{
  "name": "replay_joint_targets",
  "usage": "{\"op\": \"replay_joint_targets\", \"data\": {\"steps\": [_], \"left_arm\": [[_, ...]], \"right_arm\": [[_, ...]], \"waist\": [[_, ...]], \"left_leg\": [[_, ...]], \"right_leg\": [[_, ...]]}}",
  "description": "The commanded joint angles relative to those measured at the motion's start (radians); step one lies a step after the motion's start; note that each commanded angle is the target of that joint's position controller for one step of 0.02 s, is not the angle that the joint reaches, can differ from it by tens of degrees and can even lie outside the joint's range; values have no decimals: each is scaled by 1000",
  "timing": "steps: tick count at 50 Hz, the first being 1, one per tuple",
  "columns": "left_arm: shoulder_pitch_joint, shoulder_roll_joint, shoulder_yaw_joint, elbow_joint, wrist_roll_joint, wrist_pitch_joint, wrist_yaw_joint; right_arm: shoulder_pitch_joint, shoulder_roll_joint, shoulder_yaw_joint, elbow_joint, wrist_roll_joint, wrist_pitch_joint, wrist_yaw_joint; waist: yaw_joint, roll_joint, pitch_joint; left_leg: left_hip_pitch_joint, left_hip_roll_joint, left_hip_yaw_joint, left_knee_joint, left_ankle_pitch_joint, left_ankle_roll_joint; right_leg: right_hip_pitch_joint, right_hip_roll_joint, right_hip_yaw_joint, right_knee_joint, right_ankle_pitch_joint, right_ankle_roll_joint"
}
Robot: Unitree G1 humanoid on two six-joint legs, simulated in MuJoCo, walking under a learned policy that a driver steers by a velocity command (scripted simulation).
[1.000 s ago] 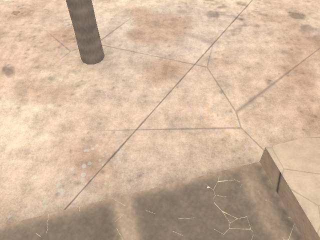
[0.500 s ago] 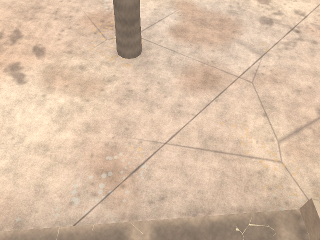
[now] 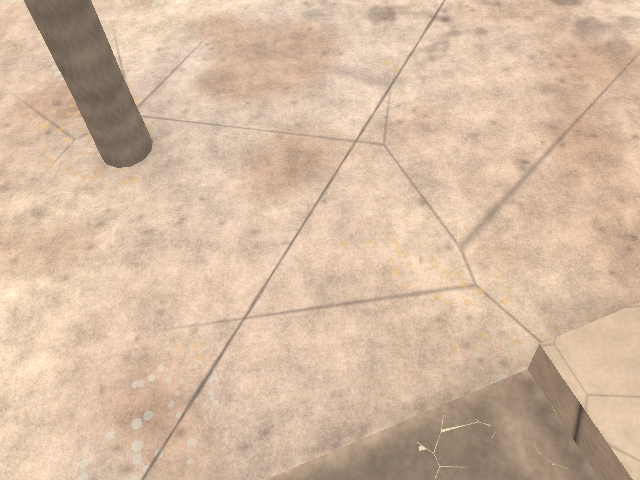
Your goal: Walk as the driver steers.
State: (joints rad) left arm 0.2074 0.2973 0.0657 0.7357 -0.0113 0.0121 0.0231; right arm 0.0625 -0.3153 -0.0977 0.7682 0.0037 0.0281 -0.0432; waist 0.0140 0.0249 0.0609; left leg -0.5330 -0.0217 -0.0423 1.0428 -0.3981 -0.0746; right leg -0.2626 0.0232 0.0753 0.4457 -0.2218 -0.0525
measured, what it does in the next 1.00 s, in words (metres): walks ahead: left foot, then right foot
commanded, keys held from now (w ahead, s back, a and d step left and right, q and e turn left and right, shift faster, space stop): e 0.08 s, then w+e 0.12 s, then w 0.08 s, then w+q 0.72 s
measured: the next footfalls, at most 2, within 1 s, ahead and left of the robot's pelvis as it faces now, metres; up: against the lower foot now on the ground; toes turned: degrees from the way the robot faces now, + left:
left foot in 0.26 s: +0.09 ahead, +0.14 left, +0.00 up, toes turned -14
right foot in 0.62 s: +0.26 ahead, -0.15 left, +0.00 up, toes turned -3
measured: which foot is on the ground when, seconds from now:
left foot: up 0.00-0.24, down 0.26-0.64, up 0.66-1.00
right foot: down 0.00-0.26, up 0.28-0.60, down 0.62-1.00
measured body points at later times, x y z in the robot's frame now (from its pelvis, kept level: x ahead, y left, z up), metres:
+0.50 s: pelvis +0.10 +0.02 +0.00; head +0.13 +0.03 +0.45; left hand +0.33 +0.24 -0.10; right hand +0.05 -0.26 -0.12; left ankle +0.05 +0.15 -0.75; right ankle +0.15 -0.15 -0.71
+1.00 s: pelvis +0.33 -0.02 -0.01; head +0.36 -0.01 +0.43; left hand +0.31 +0.27 -0.13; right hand +0.56 -0.25 -0.10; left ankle +0.47 +0.14 -0.71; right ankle +0.22 -0.15 -0.75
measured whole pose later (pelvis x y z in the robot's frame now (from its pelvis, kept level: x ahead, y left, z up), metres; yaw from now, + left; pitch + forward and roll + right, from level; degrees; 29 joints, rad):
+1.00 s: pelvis +0.33 -0.02 -0.01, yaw +8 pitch +1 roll -3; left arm 0.34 0.29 0.09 0.83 0.00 -0.10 0.01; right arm 0.12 -0.31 -0.07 0.68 0.02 -0.04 0.05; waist 0.08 0.05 0.04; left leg -0.67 0.09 -0.04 0.74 0.09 0.03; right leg 0.05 0.02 -0.19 0.26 -0.33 0.01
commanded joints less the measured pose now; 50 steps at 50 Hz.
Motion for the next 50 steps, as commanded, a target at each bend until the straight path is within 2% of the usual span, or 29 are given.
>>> {"op": "replay_joint_targets", "data": {"steps": [1,4,5,8,10,12,13,14,15,16,17,18,20,22,24,27,30,31,32,33,34,35,37,38,41,44,46,48,50], "left_arm": [[6,183,50,-65,-3,-2,16],[-9,197,55,-75,-1,9,18],[-7,194,55,-75,-3,11,18],[-20,183,50,-79,-9,10,11],[-35,178,46,-83,-7,6,7],[-44,132,27,-85,-1,2,11],[-24,64,5,-84,9,-5,11],[-14,23,-7,-114,-1,-18,10],[-42,93,9,-133,-13,-37,14],[-50,155,27,-116,-13,-47,12],[-43,158,31,-100,0,-54,5],[-53,150,31,-98,11,-65,-1],[-120,105,19,-113,14,-90,-14],[-175,48,0,-133,12,-106,-25],[-215,21,-10,-145,4,-117,-37],[-224,54,-1,-151,-12,-123,-49],[-118,95,22,-122,-17,-127,-43],[-24,127,38,-104,-12,-127,-32],[150,191,57,-83,2,-125,-18],[239,274,77,-52,20,-112,-24],[210,189,56,-47,18,-114,-32],[153,130,38,-49,10,-114,-31],[62,72,22,-47,20,-112,-32],[37,55,18,-43,25,-114,-32],[16,70,27,-24,16,-127,-29],[16,116,43,-4,16,-128,-22],[18,139,50,1,21,-132,-17],[36,131,51,12,4,-134,-12],[65,145,59,23,-5,-127,-10]], "right_arm": [[-36,-47,-7,-68,3,-16,-2],[-44,-52,-7,-69,5,-18,5],[-37,-57,-8,-69,8,-22,11],[-58,-66,-10,-78,18,-43,31],[-28,-73,-14,-73,25,-68,42],[75,-73,-18,-33,21,-92,48],[166,-107,-25,-13,3,-101,45],[241,-192,-36,4,-22,-103,45],[236,-198,-39,15,-32,-115,58],[192,-126,-19,6,-8,-123,57],[171,-96,-7,4,7,-123,54],[173,-91,-2,3,13,-118,50],[215,-89,5,12,10,-112,43],[249,-99,2,20,16,-102,36],[274,-124,-3,22,19,-92,30],[324,-152,-8,25,25,-81,33],[322,-135,-3,20,32,-76,31],[310,-114,4,12,25,-80,32],[281,-46,27,-14,6,-87,36],[363,28,46,-57,28,-103,27],[362,-70,22,-42,49,-106,23],[308,-109,8,-45,51,-103,27],[271,-82,7,-36,32,-94,31],[259,-67,5,-38,31,-86,36],[220,-20,16,-69,25,-65,48],[152,2,29,-112,14,-70,67],[126,-10,28,-118,11,-79,80],[77,-37,18,-138,25,-82,92],[5,-30,22,-170,23,-86,105]], "waist": [[4,-144,-166],[10,-168,-154],[12,-167,-164],[26,-198,-113],[4,-211,-89],[-48,-173,-103],[-70,-65,-156],[-57,147,-143],[-59,196,-40],[-47,129,36],[-33,118,49],[-36,115,37],[-66,110,30],[-86,111,12],[-98,121,-1],[-94,128,-20],[-15,114,-52],[41,105,-94],[127,4,-223],[98,-304,-351],[92,-264,-255],[81,-211,-133],[39,-142,-46],[20,-147,-24],[-3,-129,-1],[0,-96,1],[7,-75,-13],[15,-53,17],[38,-57,38]], "left_leg": [[-70,0,-30,-109,45,-22],[7,-9,-40,-215,57,-29],[36,-11,-41,-253,65,-26],[106,-21,-33,-380,52,4],[201,-26,-22,-495,66,29],[396,2,-5,-660,176,69],[558,149,-152,-699,100,120],[637,330,-478,-802,-120,244],[548,421,-705,-880,-293,356],[511,383,-622,-880,-330,350],[510,323,-523,-878,-267,314],[516,288,-464,-884,-195,294],[496,235,-368,-900,-10,285],[465,188,-281,-890,139,280],[410,165,-237,-872,212,275],[366,195,-273,-846,227,276],[314,191,-293,-763,260,232],[259,150,-267,-655,312,199],[135,83,-193,-369,214,153],[-118,-23,-73,-58,-131,109],[-226,30,-110,108,-158,105],[-271,69,-109,159,-68,111],[-223,114,-93,122,58,105],[-189,133,-89,97,92,104],[-171,148,-62,14,161,86],[-135,143,-33,-172,318,76],[-83,135,-6,-203,455,82],[-135,149,-46,-293,564,103],[-148,136,-16,-365,568,120]], "right_leg": [[247,-225,235,-49,590,-172],[187,-217,278,-49,508,-172],[169,-210,299,-67,374,-173],[74,-178,386,-128,-131,-172],[19,-155,428,-127,-261,-161],[-62,-101,391,-43,-314,-111],[-173,-39,305,144,-388,-61],[-383,108,114,398,-430,-4],[-516,53,130,546,-411,14],[-545,6,138,596,-323,19],[-546,-25,91,600,-248,33],[-540,-53,47,580,-184,44],[-497,-74,-3,506,-73,67],[-413,-56,-46,353,-15,85],[-293,-23,-72,201,18,99],[-149,5,-74,90,75,103],[78,1,-65,-9,115,64],[224,-32,-38,-22,96,36],[453,-205,128,-23,7,-30],[635,-430,538,-140,-302,-157],[548,-444,635,-203,-431,-179],[458,-407,488,-204,-350,-152],[310,-321,266,-235,-74,-119],[257,-293,179,-254,23,-106],[186,-282,46,-298,192,-120],[167,-266,-68,-312,291,-126],[159,-271,-130,-293,332,-125],[217,-271,-169,-257,301,-100],[265,-292,-193,-235,282,-81]]}}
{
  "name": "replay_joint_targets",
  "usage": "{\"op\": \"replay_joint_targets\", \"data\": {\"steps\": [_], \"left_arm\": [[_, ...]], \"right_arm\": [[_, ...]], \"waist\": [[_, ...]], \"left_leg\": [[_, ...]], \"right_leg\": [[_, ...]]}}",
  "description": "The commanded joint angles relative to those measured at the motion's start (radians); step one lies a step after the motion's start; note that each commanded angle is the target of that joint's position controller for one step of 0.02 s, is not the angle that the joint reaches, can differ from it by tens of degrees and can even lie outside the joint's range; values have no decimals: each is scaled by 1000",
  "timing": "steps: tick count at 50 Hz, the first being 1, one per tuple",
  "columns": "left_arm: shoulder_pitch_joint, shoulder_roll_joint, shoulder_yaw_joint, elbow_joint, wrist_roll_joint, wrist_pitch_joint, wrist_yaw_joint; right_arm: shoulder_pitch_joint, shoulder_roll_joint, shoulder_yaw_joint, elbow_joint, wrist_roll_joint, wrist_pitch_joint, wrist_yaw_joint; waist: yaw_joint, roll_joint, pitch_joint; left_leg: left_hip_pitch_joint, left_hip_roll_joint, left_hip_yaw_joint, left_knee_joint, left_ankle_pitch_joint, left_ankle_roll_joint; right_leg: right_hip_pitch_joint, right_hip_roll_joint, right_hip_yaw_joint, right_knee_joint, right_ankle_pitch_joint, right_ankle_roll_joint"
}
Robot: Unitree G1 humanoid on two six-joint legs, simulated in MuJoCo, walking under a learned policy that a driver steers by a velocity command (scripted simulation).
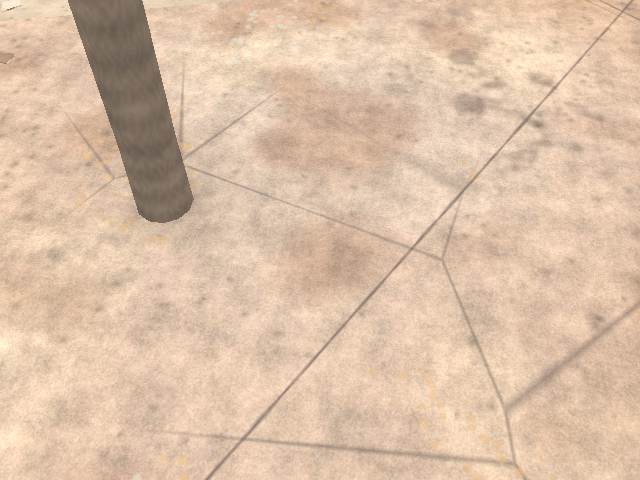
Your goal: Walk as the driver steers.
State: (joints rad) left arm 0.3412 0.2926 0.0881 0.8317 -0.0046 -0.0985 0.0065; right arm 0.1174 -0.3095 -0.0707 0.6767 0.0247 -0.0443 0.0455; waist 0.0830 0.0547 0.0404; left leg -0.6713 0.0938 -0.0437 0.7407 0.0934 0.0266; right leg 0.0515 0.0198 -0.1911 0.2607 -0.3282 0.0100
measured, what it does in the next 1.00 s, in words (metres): goes down: left foot 0.06 m lower, then right foot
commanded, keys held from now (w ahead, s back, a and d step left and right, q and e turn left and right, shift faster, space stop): w+q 0.18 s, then w+e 0.26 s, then e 0.56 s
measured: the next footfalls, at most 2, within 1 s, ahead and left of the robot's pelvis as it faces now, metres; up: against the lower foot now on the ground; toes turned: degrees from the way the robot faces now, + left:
left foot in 0.16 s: +0.26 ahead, +0.14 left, -0.06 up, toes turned +6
right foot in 0.64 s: +0.61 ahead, +0.03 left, -0.06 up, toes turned +2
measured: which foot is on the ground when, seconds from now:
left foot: up 0.00-0.14, down 0.16-0.66, up 0.68-1.00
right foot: down 0.00-0.14, up 0.16-0.62, down 0.64-1.00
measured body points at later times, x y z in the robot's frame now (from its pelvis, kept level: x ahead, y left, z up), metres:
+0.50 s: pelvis +0.32 +0.09 -0.05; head +0.35 +0.11 +0.39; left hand +0.46 +0.36 -0.16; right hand +0.40 -0.17 -0.17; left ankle +0.22 +0.14 -0.79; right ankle +0.52 -0.05 -0.73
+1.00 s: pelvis +0.51 +0.13 -0.06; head +0.56 +0.11 +0.38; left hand +0.70 +0.39 -0.16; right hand +0.63 -0.17 -0.16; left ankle +0.61 +0.28 -0.77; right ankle +0.57 +0.03 -0.79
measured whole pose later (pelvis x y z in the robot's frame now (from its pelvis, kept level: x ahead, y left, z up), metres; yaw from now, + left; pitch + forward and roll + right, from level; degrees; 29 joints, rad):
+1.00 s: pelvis +0.51 +0.13 -0.06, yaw -11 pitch +3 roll +0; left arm 0.19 0.32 0.07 0.65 -0.01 0.04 0.02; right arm 0.14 -0.29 -0.03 0.68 -0.01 0.00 -0.03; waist 0.03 0.00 0.04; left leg -0.53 0.00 -0.16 0.77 -0.29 -0.10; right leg -0.43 0.14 0.17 0.51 -0.13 -0.05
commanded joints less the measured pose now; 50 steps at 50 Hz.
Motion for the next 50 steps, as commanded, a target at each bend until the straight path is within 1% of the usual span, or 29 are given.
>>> {"op": "replay_joint_targets", "data": {"steps": [1,3,5,7,8,9,10,11,12,13,15,17,18,21,25,27,29,31,32,33,34,35,36,37,40,41,43,46,50], "left_arm": [[-50,159,40,-66,-16,-6,7],[-25,186,52,-59,-25,11,15],[-16,220,61,-61,-36,27,19],[-9,225,57,-67,-36,40,12],[-17,190,42,-67,-29,37,11],[49,30,0,-84,31,26,5],[139,59,-24,-138,4,-6,-5],[2,148,-6,-136,-32,-25,0],[-71,147,-12,-160,-44,-31,6],[-88,135,-17,-150,-35,-29,21],[-59,139,-14,-140,-24,-2,21],[-23,103,-23,-131,-17,21,12],[-42,103,-20,-133,-20,24,6],[-169,63,-35,-170,-4,18,-4],[-281,8,-51,-200,-5,0,-35],[-310,21,-45,-218,-8,-3,-52],[-272,55,-28,-224,-3,-4,-71],[-78,102,-5,-182,8,0,-74],[64,143,11,-159,13,-2,-62],[65,217,16,-162,20,3,-47],[46,227,12,-200,48,10,-34],[-3,200,20,-227,29,33,-21],[-90,163,10,-250,11,51,-10],[-147,146,2,-262,2,62,-5],[-208,147,1,-273,11,70,-10],[-204,148,5,-267,11,71,-11],[-178,172,17,-251,9,80,-1],[-182,176,23,-254,-11,111,17],[-172,176,26,-262,-5,137,25]], "right_arm": [[-81,-32,-3,-94,7,-10,25],[-123,-30,-2,-113,3,-3,39],[-77,-67,-25,-115,-5,6,36],[120,-133,-63,-59,-11,17,13],[271,-164,-83,-14,-12,24,-6],[292,-227,-76,16,1,21,-18],[312,-286,-82,-26,-7,0,-4],[376,-197,-65,-6,-1,-2,7],[346,-179,-55,20,4,-9,8],[240,-160,-45,11,1,-17,2],[142,-108,-22,4,-27,-23,-7],[138,-101,-19,30,-27,-40,-6],[136,-98,-19,40,-21,-50,-11],[130,-81,-12,63,-35,-57,-43],[198,-97,-8,102,-33,-60,-72],[222,-108,-9,123,-32,-43,-83],[207,-126,-17,118,-33,-18,-95],[168,-138,-21,88,-42,6,-113],[99,-149,-23,64,-42,9,-117],[189,-48,3,31,-79,-5,-106],[283,-40,20,15,-61,-22,-79],[226,-134,2,19,-22,-26,-59],[145,-139,0,-17,-7,-18,-58],[120,-132,3,-20,-29,-1,-63],[169,-102,2,-21,-46,40,-75],[172,-67,13,-23,-51,40,-76],[151,-53,19,-26,-54,38,-83],[101,-57,17,-36,-31,45,-87],[40,-76,5,-57,-24,28,-76]], "waist": [[-20,-77,79],[-10,-73,89],[-49,-82,41],[-144,-84,-84],[-232,-58,-138],[-151,188,-195],[-131,277,-484],[-226,66,-473],[-208,20,-311],[-151,-86,-225],[-90,-41,-141],[-61,-44,-104],[-57,-44,-74],[-89,-7,-5],[-148,-28,-7],[-155,-10,-12],[-122,21,-46],[-17,49,-136],[83,-4,-177],[8,-279,-281],[-26,-313,-488],[14,-134,-495],[-14,-57,-334],[-51,26,-217],[-132,-56,-94],[-132,-80,-109],[-119,-103,-173],[-95,-155,-218],[-63,-231,-176]], "left_leg": [[7,13,0,-141,80,24],[45,-8,20,-219,65,26],[129,-60,69,-235,-67,50],[364,-122,120,-256,-103,97],[630,-121,100,-293,-11,137],[967,19,-104,-78,371,168],[1212,243,-641,-197,83,425],[1174,223,-610,-319,56,381],[1048,210,-521,-341,52,348],[888,199,-484,-368,-5,314],[649,195,-411,-405,84,302],[539,172,-317,-428,168,270],[513,136,-239,-451,183,230],[441,28,-28,-520,251,141],[519,24,60,-524,396,60],[611,41,77,-480,434,31],[684,48,88,-362,607,13],[653,59,77,-103,800,-3],[555,27,101,152,660,-32],[257,-117,119,544,-331,-83],[-9,-242,-60,819,-813,-135],[-11,-165,-156,826,-692,-104],[-50,-135,-120,766,-626,-89],[-35,-112,-91,708,-581,-87],[139,-86,-58,466,-520,-96],[167,-92,-43,376,-503,-108],[197,-103,-45,251,-453,-132],[230,-113,-55,127,-362,-138],[264,-132,-62,-52,-382,-112]], "right_leg": [[-52,-276,44,-40,358,-131],[-9,-295,34,1,387,-113],[51,-304,16,142,644,-100],[51,-278,-14,455,824,-75],[-141,-242,-40,744,715,-31],[-543,-133,25,1132,-309,7],[-775,-11,207,1385,-429,45],[-806,-54,287,1339,-349,33],[-860,-74,260,1302,-290,21],[-860,-119,255,1250,-188,24],[-782,-165,266,1188,-100,22],[-763,-190,272,1131,-65,1],[-772,-194,286,1033,41,-6],[-722,-153,240,700,325,8],[-613,-59,169,366,585,1],[-622,-24,151,300,585,-14],[-591,27,114,297,459,-44],[-389,78,105,316,330,-85],[-223,31,175,195,467,-125],[93,-199,445,327,998,-251],[337,-416,904,262,1069,-469],[247,-367,835,194,817,-434],[81,-317,741,151,622,-389],[-113,-271,682,91,516,-357],[-462,-164,566,29,410,-302],[-483,-137,524,40,486,-299],[-442,-124,508,81,576,-286],[-411,-102,534,86,307,-237],[-377,-100,633,102,97,-203]]}}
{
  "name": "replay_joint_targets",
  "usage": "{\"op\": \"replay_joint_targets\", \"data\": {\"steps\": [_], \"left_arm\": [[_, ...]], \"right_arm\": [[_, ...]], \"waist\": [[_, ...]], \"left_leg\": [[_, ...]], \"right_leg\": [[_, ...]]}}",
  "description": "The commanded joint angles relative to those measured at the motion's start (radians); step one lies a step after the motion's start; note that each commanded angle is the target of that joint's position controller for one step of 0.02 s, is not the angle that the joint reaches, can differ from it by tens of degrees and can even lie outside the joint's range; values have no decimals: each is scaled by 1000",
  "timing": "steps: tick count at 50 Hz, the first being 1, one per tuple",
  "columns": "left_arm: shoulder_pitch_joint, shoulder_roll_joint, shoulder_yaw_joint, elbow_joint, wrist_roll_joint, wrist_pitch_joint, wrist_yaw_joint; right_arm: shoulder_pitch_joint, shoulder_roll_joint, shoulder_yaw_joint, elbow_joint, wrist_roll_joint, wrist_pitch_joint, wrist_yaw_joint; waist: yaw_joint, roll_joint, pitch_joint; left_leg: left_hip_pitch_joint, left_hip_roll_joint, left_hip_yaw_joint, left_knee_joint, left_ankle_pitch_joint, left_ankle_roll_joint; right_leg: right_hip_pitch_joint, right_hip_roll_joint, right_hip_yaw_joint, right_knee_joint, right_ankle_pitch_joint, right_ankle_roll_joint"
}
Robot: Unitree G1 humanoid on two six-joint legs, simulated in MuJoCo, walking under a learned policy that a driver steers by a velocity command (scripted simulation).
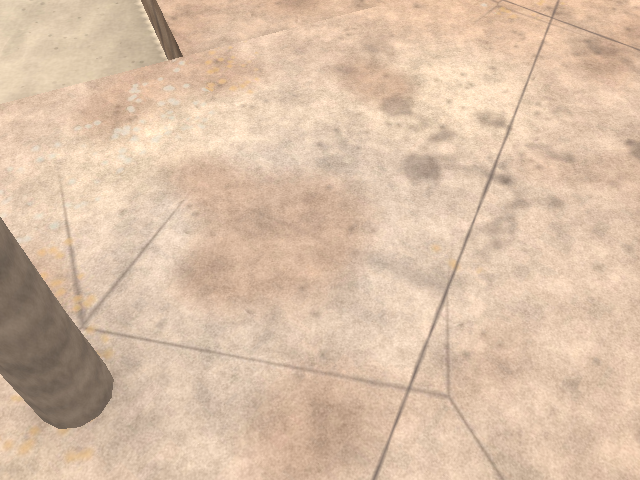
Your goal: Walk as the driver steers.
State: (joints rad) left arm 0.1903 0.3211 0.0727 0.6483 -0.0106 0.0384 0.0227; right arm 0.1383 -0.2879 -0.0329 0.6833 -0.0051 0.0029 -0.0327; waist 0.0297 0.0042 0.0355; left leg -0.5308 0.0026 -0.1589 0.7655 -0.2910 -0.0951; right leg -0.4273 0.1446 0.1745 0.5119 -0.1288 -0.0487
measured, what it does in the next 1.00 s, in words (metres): steps on the spot: left foot, then right foot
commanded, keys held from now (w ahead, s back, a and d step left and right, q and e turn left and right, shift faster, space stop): e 0.20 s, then no key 0.10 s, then q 0.70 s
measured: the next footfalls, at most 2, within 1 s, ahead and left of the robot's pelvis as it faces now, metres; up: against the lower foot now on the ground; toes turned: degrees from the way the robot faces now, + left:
left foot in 0.06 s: +0.11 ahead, +0.15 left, +0.00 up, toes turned -9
right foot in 0.44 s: +0.04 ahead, -0.11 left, +0.00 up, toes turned -8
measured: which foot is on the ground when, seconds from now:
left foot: up 0.00-0.04, down 0.06-0.46, up 0.48-0.72, down 0.74-1.00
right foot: down 0.00-0.06, up 0.08-0.42, down 0.44-0.76, up 0.78-1.00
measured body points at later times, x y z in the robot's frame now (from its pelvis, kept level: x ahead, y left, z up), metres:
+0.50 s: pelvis +0.03 +0.02 +0.00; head +0.05 +0.01 +0.45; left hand +0.24 +0.24 -0.09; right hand +0.09 -0.26 -0.11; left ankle +0.07 +0.16 -0.73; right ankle +0.00 -0.10 -0.73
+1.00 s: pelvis +0.03 +0.05 +0.02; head +0.07 +0.09 +0.46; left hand +0.17 +0.35 -0.10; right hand +0.19 -0.22 -0.07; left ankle +0.04 +0.13 -0.73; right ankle +0.04 -0.12 -0.64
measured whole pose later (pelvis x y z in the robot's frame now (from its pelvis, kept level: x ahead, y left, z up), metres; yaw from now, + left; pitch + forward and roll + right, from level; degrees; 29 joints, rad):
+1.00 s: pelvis +0.03 +0.05 +0.02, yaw +6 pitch +2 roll -3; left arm 0.11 0.31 0.09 0.70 0.00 0.04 0.05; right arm 0.22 -0.29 -0.05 0.64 0.01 0.01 -0.01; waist -0.01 -0.02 0.06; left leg -0.27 -0.05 -0.09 0.44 -0.20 0.08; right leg -0.53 0.02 0.08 1.09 -0.37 0.09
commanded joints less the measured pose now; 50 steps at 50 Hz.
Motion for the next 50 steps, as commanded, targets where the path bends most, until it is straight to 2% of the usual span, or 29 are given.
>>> {"op": "replay_joint_targets", "data": {"steps": [1,2,3,4,5,6,7,8,9,11,14,18,20,21,22,23,24,25,26,29,33,36,37,38,39,40,42,44,50], "left_arm": [[-22,143,41,-80,0,3,8],[-31,134,38,-82,-6,7,9],[-11,106,31,-79,-9,7,10],[50,44,15,-76,3,6,6],[28,81,28,-118,-5,-8,2],[46,163,52,-90,6,-16,2],[51,179,63,-63,-5,-8,3],[69,155,61,-40,-6,7,10],[71,133,56,-40,-4,18,11],[36,84,39,-58,-12,23,7],[-27,46,22,-85,-9,14,5],[-24,12,2,-73,7,10,-5],[27,2,3,-34,11,8,-9],[41,19,8,-22,15,5,-11],[56,74,17,-29,20,3,-3],[79,159,32,-40,33,8,10],[16,136,29,-21,38,10,7],[-47,86,20,-44,35,1,0],[-45,91,26,-35,35,-5,3],[-30,104,33,-26,19,-19,14],[-52,107,40,-32,8,-23,29],[-120,119,47,-32,-12,-10,30],[-86,101,45,-16,-14,-8,27],[-41,55,35,-21,15,-10,24],[-155,27,19,-82,25,-11,30],[-147,63,29,-73,24,-13,30],[-110,83,40,-34,15,-10,30],[-97,82,43,-19,17,-9,34],[-106,55,33,-6,10,-15,28]], "right_arm": [[32,-99,-37,-61,8,-28,7],[64,-100,-43,-51,9,-36,11],[91,-133,-57,-45,2,-41,10],[92,-206,-72,-60,-17,-35,3],[80,-246,-85,-46,-53,-25,10],[42,-188,-73,-73,-46,-28,10],[11,-139,-61,-80,-32,-28,5],[-11,-117,-55,-87,-18,-25,2],[-18,-109,-52,-85,-6,-22,-1],[8,-109,-51,-74,-11,-13,-7],[59,-129,-61,-50,-11,-2,-9],[35,-125,-56,-31,4,-2,11],[25,-107,-44,-15,22,-6,26],[53,-104,-41,0,33,-11,30],[92,-100,-36,9,22,-23,37],[100,-64,-22,-7,-14,-37,51],[97,-48,-18,-17,1,-40,49],[50,-103,-29,-12,2,-32,42],[14,-124,-40,-21,8,-24,36],[46,-115,-48,-30,11,6,23],[53,-88,-55,-55,24,20,41],[118,-82,-63,-42,25,28,56],[125,-105,-72,-46,17,27,54],[142,-212,-100,-67,13,23,40],[193,-268,-105,-75,-15,8,52],[200,-218,-87,-84,-18,-19,60],[110,-195,-80,-93,4,-33,50],[74,-173,-68,-100,23,-20,30],[96,-176,-71,-113,20,0,3]], "waist": [[-19,-190,-170],[-42,-192,-166],[-48,-160,-166],[-8,50,-190],[7,323,-131],[-2,217,-120],[1,137,-110],[7,101,-103],[-1,106,-89],[-22,132,-79],[-60,170,-112],[-55,204,-134],[-22,192,-109],[-14,174,-91],[-26,125,-123],[-51,-74,-174],[-74,-219,-163],[-51,-168,-104],[-35,-177,-75],[-33,-221,-39],[-21,-188,-44],[-64,-145,-71],[-62,-84,-67],[-32,174,-92],[-89,342,-104],[-95,187,-134],[-49,55,-103],[-29,71,-107],[-43,109,-109]], "left_leg": [[155,-46,58,-156,13,24],[224,-44,69,-279,73,43],[317,27,27,-377,120,75],[423,263,-174,-420,215,166],[379,394,-405,-475,349,323],[371,395,-369,-458,371,349],[363,333,-247,-428,387,309],[372,276,-160,-409,389,274],[379,263,-116,-405,423,272],[383,222,-30,-416,461,277],[468,241,-14,-401,518,308],[394,232,3,-388,518,315],[341,198,7,-361,462,289],[293,179,3,-354,420,253],[219,158,-1,-342,319,187],[132,80,62,-227,68,120],[171,45,131,-243,-98,77],[204,41,143,-212,-45,54],[156,19,158,-178,14,55],[127,17,159,-76,-25,67],[62,35,170,51,-242,94],[211,5,222,-152,-11,121],[280,-2,178,-260,145,146],[413,168,-117,-370,478,224],[445,356,-441,-443,633,425],[487,371,-411,-436,613,464],[461,278,-240,-402,540,369],[432,219,-179,-402,544,323],[459,179,-194,-425,387,326]], "right_leg": [[119,-225,289,-124,-82,-133],[115,-209,296,-88,-59,-112],[73,-170,274,-23,-108,-71],[-32,-70,133,208,-363,-8],[-214,21,-19,396,-510,38],[-223,-52,2,573,-463,72],[-222,-61,-11,638,-399,89],[-222,-72,-29,685,-357,112],[-241,-79,-38,729,-318,128],[-225,-90,-86,687,-278,147],[-185,-107,-102,525,-299,159],[62,-132,-150,217,-309,134],[208,-116,-181,-61,-126,109],[304,-113,-180,-203,6,83],[438,-192,-98,-181,120,52],[533,-364,39,-99,425,-11],[358,-423,45,-107,294,-118],[291,-374,20,-136,148,-117],[300,-343,0,-139,78,-89],[264,-393,5,-131,158,-102],[295,-485,27,-97,332,-161],[240,-437,-79,-6,299,-98],[191,-384,-141,81,174,-42],[24,-264,-268,350,-114,61],[-173,-101,-195,556,-570,103],[-215,-128,-87,720,-588,102],[-241,-160,-76,739,-426,92],[-199,-164,-75,700,-307,108],[-186,-129,-73,508,-215,156]]}}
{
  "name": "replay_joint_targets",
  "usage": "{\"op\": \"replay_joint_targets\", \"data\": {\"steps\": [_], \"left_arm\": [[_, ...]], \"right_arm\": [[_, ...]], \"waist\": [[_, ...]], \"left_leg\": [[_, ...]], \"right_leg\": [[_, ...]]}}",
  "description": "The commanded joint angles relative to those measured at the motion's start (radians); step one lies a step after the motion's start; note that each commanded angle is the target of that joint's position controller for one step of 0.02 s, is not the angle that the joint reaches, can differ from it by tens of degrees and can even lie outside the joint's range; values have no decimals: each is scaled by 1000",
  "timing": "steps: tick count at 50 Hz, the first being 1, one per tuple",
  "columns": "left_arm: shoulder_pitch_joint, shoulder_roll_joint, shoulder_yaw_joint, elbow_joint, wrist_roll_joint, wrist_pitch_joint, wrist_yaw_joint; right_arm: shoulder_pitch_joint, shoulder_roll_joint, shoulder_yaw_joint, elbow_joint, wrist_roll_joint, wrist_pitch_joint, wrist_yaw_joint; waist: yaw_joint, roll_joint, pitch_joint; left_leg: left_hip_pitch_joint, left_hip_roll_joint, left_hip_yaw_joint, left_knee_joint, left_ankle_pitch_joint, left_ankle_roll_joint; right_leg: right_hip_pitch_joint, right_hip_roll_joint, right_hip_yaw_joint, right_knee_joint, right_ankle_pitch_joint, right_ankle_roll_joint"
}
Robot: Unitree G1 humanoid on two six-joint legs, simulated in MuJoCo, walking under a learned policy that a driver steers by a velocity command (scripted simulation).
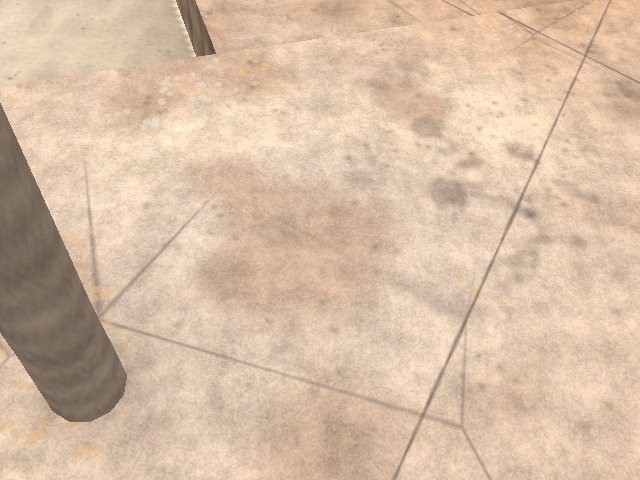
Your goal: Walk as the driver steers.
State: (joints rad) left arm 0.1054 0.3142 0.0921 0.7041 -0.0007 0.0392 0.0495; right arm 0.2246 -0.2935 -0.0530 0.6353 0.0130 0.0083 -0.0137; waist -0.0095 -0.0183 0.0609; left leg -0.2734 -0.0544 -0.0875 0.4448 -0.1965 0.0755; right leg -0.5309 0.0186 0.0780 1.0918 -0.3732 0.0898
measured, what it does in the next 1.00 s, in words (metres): steps on the spot: right foot, then right foot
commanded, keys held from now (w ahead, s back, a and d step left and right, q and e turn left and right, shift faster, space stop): q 0.14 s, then no key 0.06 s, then e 0.80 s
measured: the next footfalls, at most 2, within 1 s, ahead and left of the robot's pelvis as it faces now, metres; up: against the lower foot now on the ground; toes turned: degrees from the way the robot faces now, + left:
right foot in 0.26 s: +0.08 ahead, -0.15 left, +0.00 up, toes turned +13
right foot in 0.90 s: +0.05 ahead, -0.19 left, +0.00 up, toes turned -10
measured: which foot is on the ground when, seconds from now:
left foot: down 0.00-0.90, up 0.92-1.00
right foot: up 0.00-0.24, down 0.26-0.62, up 0.64-0.88, down 0.90-1.00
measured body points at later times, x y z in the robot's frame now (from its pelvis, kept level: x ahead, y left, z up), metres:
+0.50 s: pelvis +0.02 -0.05 -0.01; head +0.04 -0.05 +0.44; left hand +0.13 +0.23 -0.11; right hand +0.18 -0.30 -0.11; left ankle +0.02 +0.08 -0.75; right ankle +0.04 -0.16 -0.75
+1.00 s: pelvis +0.01 -0.10 -0.02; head +0.05 -0.13 +0.43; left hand +0.22 +0.15 -0.09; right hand +0.10 -0.41 -0.13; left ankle +0.00 +0.07 -0.68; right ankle +0.01 -0.19 -0.75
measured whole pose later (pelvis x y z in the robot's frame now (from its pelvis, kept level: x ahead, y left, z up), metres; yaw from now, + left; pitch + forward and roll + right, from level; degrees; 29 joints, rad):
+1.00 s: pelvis +0.01 -0.10 -0.02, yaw -12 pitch +1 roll +1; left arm 0.19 0.31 0.05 0.62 0.01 0.02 -0.02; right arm 0.15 -0.33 -0.08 0.69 0.00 0.03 -0.03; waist 0.00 0.04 0.07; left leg -0.44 0.04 -0.02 1.04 -0.54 -0.06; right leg -0.34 0.03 0.02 0.60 -0.29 -0.05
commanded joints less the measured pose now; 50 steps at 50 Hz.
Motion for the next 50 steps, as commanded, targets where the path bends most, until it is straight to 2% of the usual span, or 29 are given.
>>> {"op": "replay_joint_targets", "data": {"steps": [1,4,7,11,12,13,14,15,16,18,21,22,24,27,30,32,33,34,36,39,41,43,44,45,46,47,48,49,50], "left_arm": [[-44,66,13,-68,-2,-15,-1],[-41,70,10,-62,-4,-26,-14],[-39,74,10,-54,-11,-50,-37],[48,83,9,-17,-11,-74,-57],[64,70,3,-6,1,-80,-61],[59,82,-2,-11,23,-83,-61],[16,115,-10,-30,40,-84,-59],[-25,78,-29,-21,61,-88,-65],[-80,50,-37,-33,37,-93,-69],[-21,101,-26,-9,7,-89,-66],[7,147,-21,-5,-2,-84,-56],[12,164,-15,-9,1,-83,-56],[16,168,-9,-17,-10,-78,-52],[23,158,-4,-41,-16,-54,-41],[16,130,-8,-71,-26,-32,-35],[41,106,-14,-85,-24,-21,-38],[47,123,-5,-88,-19,-17,-41],[51,160,13,-89,-16,-13,-44],[66,120,7,-82,-24,5,-46],[29,72,-15,-111,-23,11,-61],[19,83,-14,-132,-34,8,-76],[65,102,-2,-128,-30,9,-81],[108,105,5,-115,-24,11,-78],[149,134,20,-107,-17,11,-65],[180,253,51,-126,-20,9,-47],[172,315,51,-161,21,-13,-54],[176,264,40,-158,36,-35,-64],[137,229,28,-148,25,-49,-63],[92,201,23,-147,3,-49,-56]], "right_arm": [[2,-187,-54,-69,-9,-3,-17],[-7,-176,-52,-68,-9,9,-24],[-46,-203,-60,-81,-16,32,-22],[-83,-148,-39,-81,3,45,-16],[-79,-120,-28,-72,5,44,-17],[-26,-76,-12,-52,-13,37,-17],[59,-36,2,-31,-46,29,-15],[32,-74,-10,-42,-45,27,-20],[19,-110,-17,-22,-55,23,-25],[-60,-99,-20,-10,-56,18,-25],[-64,-101,-22,-11,-41,14,-27],[-53,-120,-27,-5,-46,14,-27],[-52,-113,-31,-3,-46,10,-30],[-33,-99,-37,-3,-24,-9,-18],[-7,-106,-50,-4,-16,-16,-12],[31,-156,-63,3,-28,-19,-13],[11,-152,-59,-10,-33,-25,-19],[-1,-140,-51,-22,-31,-30,-23],[-68,-145,-51,-27,-11,-30,-26],[-58,-178,-63,-16,-15,-8,-28],[-72,-195,-71,-17,-13,8,-27],[-66,-198,-72,-9,8,11,-21],[-67,-187,-68,-4,19,8,-19],[-10,-151,-59,19,15,1,-13],[10,-94,-41,2,-33,-3,-7],[-84,-84,-32,-58,-44,-7,-13],[-127,-127,-44,-58,-21,-5,-20],[-129,-136,-49,-51,-8,-1,-24],[-107,-143,-55,-29,-16,3,-34]], "waist": [[-10,124,-129],[-9,152,-119],[-18,183,-115],[8,198,-149],[22,169,-151],[-2,94,-164],[-75,-108,-167],[-89,-180,-110],[-84,-128,-74],[-28,-121,-68],[-22,-125,-35],[-17,-114,-32],[-11,-97,-47],[-1,-42,-100],[-2,41,-110],[-3,190,-101],[-8,247,-104],[-6,169,-95],[25,85,-59],[-9,146,-74],[-17,179,-106],[2,173,-133],[24,156,-141],[30,83,-144],[15,-188,-132],[46,-280,-175],[84,-143,-200],[51,-113,-146],[28,-65,-122]], "left_leg": [[190,234,-271,-98,270,150],[136,216,-317,-102,143,145],[87,190,-360,-89,115,137],[111,190,-388,-26,204,114],[82,165,-362,-6,183,78],[42,119,-309,38,65,21],[-4,11,-184,157,-200,-37],[22,6,-118,121,-293,-81],[79,39,-99,80,-197,-105],[126,22,-83,10,-39,-106],[124,21,-44,25,-34,-91],[108,20,-33,36,-35,-87],[89,16,-12,51,-25,-90],[100,32,5,70,41,-79],[162,103,-54,17,71,-19],[225,318,-254,-84,222,120],[220,451,-350,-110,367,214],[190,491,-348,-111,448,249],[162,398,-180,-102,388,170],[155,321,-21,-93,411,135],[152,313,32,-74,421,121],[158,326,56,-18,381,98],[127,313,85,37,319,65],[49,270,143,150,188,2],[-209,161,232,438,-221,-107],[-376,33,105,677,-526,-151],[-387,57,10,783,-498,-145],[-394,75,-2,785,-407,-130],[-394,92,-6,744,-321,-130]], "right_leg": [[-71,5,23,-122,39,25],[3,12,38,-249,36,28],[106,30,22,-375,16,9],[239,3,-8,-584,112,-36],[325,-14,-13,-717,245,-58],[411,-103,72,-763,345,-89],[444,-246,243,-776,537,-160],[284,-308,339,-809,461,-290],[252,-249,291,-816,326,-277],[259,-142,207,-790,167,-187],[222,-130,234,-787,125,-172],[227,-127,244,-778,141,-179],[250,-124,271,-741,225,-201],[264,-99,296,-658,322,-216],[167,-32,235,-545,260,-174],[29,53,91,-332,54,-107],[-26,44,35,-112,-234,-81],[-56,7,36,68,-287,-60],[-60,-44,25,34,-185,-38],[30,-57,-59,-135,-84,-15],[123,-51,-100,-278,-45,-24],[206,-25,-147,-434,59,-48],[283,2,-169,-542,148,-72],[393,12,-122,-640,260,-106],[550,-202,211,-702,617,-200],[508,-419,519,-722,795,-432],[487,-397,484,-753,664,-462],[452,-335,396,-753,562,-405],[438,-280,340,-750,470,-348]]}}
Velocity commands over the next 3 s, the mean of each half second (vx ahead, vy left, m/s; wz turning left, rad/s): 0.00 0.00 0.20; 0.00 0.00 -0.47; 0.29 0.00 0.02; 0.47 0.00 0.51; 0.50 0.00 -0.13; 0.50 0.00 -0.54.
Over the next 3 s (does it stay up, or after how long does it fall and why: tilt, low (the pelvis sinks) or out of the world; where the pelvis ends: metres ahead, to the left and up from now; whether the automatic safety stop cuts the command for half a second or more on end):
stays up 0.94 -0.09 -0.03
